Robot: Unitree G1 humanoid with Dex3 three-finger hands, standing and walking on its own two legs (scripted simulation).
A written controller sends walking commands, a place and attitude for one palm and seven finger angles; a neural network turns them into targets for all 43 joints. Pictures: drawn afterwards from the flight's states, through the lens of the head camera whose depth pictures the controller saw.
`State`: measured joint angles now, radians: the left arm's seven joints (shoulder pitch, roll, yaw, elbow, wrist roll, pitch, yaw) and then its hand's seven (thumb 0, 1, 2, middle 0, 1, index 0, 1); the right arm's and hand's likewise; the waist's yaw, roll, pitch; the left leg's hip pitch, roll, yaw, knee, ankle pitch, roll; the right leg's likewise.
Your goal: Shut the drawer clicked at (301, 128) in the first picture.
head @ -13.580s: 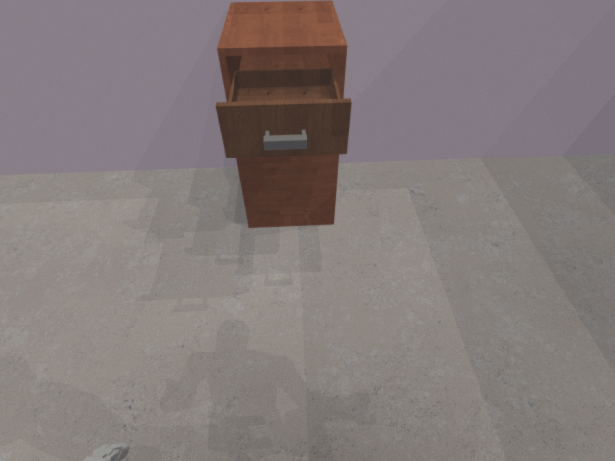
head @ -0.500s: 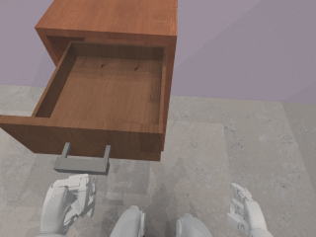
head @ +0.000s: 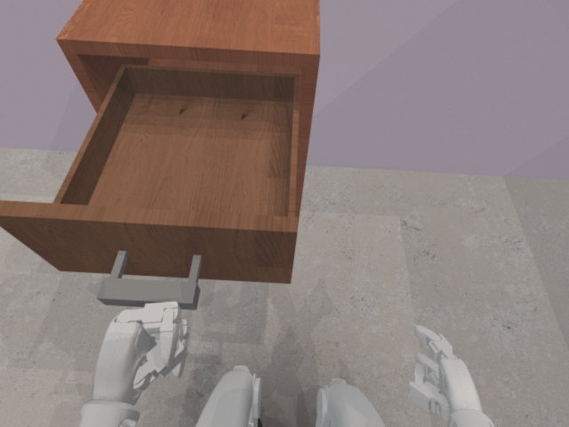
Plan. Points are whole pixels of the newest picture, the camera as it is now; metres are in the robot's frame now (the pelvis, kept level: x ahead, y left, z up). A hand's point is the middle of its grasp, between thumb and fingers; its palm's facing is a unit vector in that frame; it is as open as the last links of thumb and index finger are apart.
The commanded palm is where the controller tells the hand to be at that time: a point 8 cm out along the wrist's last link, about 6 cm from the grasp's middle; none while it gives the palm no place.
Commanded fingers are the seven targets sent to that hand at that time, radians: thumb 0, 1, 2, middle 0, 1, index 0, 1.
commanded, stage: push the drawer shut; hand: left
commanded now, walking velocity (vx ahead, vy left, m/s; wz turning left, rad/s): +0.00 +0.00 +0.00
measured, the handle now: (155, 276) +0.30 +0.19 +0.04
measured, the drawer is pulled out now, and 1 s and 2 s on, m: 0.29 0.19 0.07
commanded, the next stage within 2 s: none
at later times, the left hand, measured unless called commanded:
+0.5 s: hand (186, 310) +0.26 +0.14 +0.03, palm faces -0.02 -1.00 -0.04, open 3.0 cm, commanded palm +0.27 +0.19 +0.05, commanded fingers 0.00 0.90 0.90 -1.40 -1.60 -1.40 -1.60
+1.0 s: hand (192, 264) +0.32 +0.15 +0.03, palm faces -0.02 -1.00 -0.04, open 2.9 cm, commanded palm +0.33 +0.19 +0.05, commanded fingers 0.00 0.90 0.90 -1.40 -1.60 -1.40 -1.60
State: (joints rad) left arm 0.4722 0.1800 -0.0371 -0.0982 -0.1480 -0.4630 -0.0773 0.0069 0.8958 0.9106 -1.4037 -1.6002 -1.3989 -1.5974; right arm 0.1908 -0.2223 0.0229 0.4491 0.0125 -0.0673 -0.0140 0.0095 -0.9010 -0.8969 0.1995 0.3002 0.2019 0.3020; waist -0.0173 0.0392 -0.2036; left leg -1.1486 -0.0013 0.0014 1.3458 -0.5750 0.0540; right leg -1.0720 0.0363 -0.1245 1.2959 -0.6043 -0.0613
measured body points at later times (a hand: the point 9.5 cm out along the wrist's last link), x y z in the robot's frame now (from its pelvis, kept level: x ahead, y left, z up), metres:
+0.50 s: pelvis -0.01 +0.00 +0.00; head +0.08 +0.02 +0.44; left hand +0.26 +0.19 +0.04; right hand +0.18 -0.23 -0.09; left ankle +0.03 +0.09 -0.61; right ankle +0.01 -0.09 -0.61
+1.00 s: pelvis -0.01 +0.01 +0.01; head +0.09 +0.02 +0.45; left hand +0.32 +0.20 +0.04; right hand +0.14 -0.24 -0.09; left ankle +0.03 +0.09 -0.61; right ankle +0.01 -0.09 -0.61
